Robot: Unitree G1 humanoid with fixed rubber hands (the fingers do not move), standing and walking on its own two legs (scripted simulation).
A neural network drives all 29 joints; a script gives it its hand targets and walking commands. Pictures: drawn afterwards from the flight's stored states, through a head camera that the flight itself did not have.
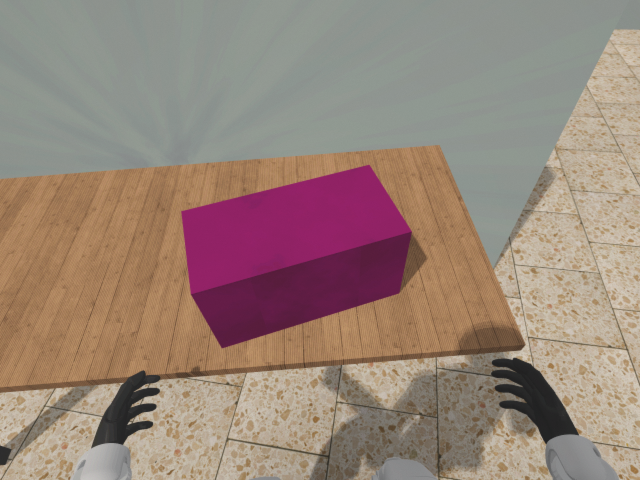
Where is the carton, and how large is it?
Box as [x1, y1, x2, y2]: [181, 165, 411, 347]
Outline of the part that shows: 369,165 181,211 191,294 221,347 398,293 411,231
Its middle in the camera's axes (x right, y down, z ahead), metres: -0.04 +0.03 +0.64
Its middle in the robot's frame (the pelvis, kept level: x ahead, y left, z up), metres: +0.45 +0.06 -0.04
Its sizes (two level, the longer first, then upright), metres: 0.316 0.160 0.167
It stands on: a table, 0.63 m high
